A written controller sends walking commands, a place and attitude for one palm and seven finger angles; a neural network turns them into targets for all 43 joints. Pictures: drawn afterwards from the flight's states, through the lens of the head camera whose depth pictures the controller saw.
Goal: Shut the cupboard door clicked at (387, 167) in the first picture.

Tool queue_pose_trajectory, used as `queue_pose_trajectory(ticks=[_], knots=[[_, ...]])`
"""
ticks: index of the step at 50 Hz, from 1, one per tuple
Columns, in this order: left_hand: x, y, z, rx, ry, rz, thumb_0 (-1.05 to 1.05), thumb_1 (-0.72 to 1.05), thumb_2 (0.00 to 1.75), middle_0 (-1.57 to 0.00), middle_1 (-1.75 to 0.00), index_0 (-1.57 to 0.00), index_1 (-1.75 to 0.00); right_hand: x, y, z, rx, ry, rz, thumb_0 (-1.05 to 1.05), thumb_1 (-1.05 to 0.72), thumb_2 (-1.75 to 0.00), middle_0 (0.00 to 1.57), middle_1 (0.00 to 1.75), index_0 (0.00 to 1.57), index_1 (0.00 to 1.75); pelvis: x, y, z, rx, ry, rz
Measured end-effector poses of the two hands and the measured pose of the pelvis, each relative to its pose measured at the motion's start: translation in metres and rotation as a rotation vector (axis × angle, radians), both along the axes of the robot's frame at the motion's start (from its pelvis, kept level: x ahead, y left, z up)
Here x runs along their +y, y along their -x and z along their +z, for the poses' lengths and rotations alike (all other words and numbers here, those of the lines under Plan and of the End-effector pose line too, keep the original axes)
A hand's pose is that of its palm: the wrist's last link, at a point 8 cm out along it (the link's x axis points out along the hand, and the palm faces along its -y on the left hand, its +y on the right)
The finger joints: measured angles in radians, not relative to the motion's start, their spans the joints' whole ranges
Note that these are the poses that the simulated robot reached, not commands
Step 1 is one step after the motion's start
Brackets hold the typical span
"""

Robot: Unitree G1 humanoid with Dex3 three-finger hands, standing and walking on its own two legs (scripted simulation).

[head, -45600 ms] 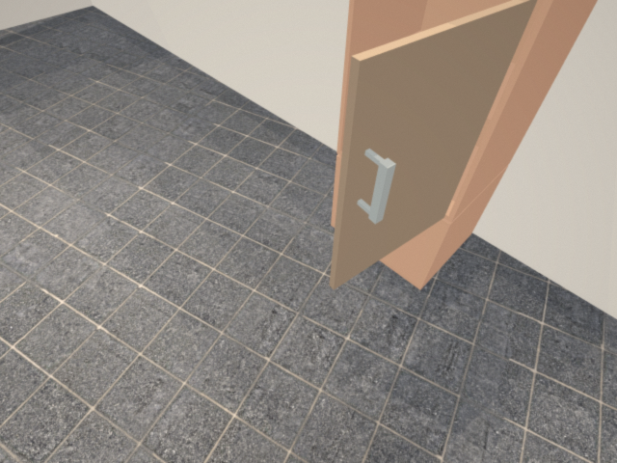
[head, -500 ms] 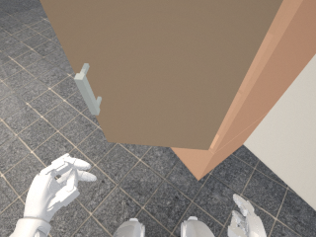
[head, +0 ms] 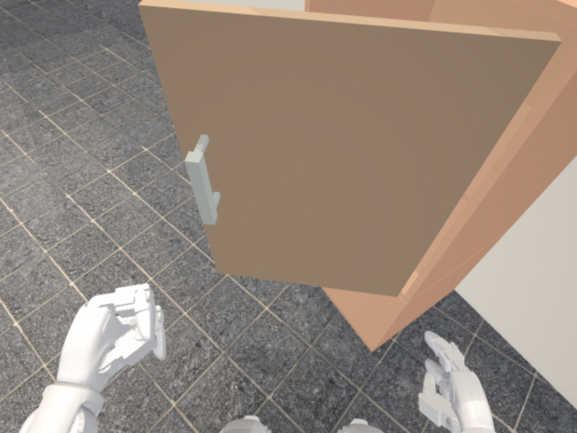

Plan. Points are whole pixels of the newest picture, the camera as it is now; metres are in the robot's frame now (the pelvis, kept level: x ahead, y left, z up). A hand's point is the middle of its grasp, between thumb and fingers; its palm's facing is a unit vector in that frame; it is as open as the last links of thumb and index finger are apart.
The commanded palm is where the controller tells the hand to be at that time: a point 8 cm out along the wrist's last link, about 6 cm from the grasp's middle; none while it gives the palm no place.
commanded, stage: raise the hand and make a fist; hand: left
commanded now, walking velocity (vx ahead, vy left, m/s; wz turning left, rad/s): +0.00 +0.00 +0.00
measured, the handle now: (206, 181) +0.45 +0.17 +0.07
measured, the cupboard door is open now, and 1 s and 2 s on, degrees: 49 49 49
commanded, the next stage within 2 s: bring the fist close to the handle in 0.56 s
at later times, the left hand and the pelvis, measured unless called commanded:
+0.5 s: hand (154, 321) +0.23 +0.18 +0.08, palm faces -0.03 -1.00 -0.04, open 3.1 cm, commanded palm +0.20 +0.23 +0.08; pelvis +0.00 -0.01 +0.01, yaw +0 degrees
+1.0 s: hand (184, 298) +0.26 +0.15 +0.07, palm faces -0.10 -0.99 -0.04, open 3.1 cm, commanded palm +0.24 +0.22 +0.08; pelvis +0.00 -0.03 +0.01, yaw +0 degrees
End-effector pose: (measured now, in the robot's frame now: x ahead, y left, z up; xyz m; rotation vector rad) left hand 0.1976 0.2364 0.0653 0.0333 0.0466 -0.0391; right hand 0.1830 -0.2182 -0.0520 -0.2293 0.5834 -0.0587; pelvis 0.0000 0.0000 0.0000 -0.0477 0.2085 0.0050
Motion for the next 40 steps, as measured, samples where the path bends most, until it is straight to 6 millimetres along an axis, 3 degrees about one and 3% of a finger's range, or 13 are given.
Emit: queue_pose_trajectory(ticks=[4,12,20,27,35,40], knots=[[-0.004,-0.004,-0.008,0.053,0.003,-0.049,0.02,0.91,0.90,-1.27,-1.47,-1.28,-1.48,0.002,0.003,0.000,0.015,0.006,0.004,0.01,-0.90,-0.90,0.21,0.30,0.20,0.30,0.001,0.000,0.002,-0.006,0.001,-0.002],[0.012,-0.018,0.028,-0.090,-0.024,0.020,0.02,0.90,0.90,-1.29,-1.49,-1.30,-1.50,-0.005,0.016,-0.004,0.067,0.005,-0.017,0.01,-0.90,-0.90,0.21,0.30,0.20,0.30,0.000,-0.004,0.007,-0.017,0.000,-0.001],[-0.007,-0.016,-0.001,0.073,0.013,-0.051,0.02,0.91,0.90,-1.30,-1.50,-1.30,-1.50,-0.021,0.027,-0.004,0.080,0.019,-0.056,0.02,-0.90,-0.90,0.21,0.30,0.20,0.30,-0.004,-0.004,0.009,-0.014,-0.013,-0.012],[-0.004,-0.012,0.025,-0.094,-0.018,0.021,0.02,0.90,0.90,-1.30,-1.50,-1.30,-1.50,-0.029,0.025,-0.004,0.067,0.029,-0.042,0.02,-0.91,-0.90,0.20,0.30,0.20,0.30,-0.011,-0.002,0.008,-0.020,-0.016,-0.006],[-0.021,-0.006,0.003,0.045,0.001,-0.042,0.02,0.91,0.90,-1.30,-1.50,-1.30,-1.50,-0.033,0.021,-0.005,0.043,0.002,-0.046,0.02,-0.91,-0.90,0.20,0.30,0.20,0.30,-0.018,0.003,0.007,-0.022,-0.022,-0.006],[-0.021,-0.014,0.014,-0.046,-0.020,-0.008,0.02,0.90,0.90,-1.30,-1.50,-1.30,-1.50,-0.036,0.021,-0.007,0.043,0.013,-0.037,0.01,-0.90,-0.90,0.20,0.30,0.20,0.30,-0.023,0.005,0.006,-0.024,-0.024,0.000]])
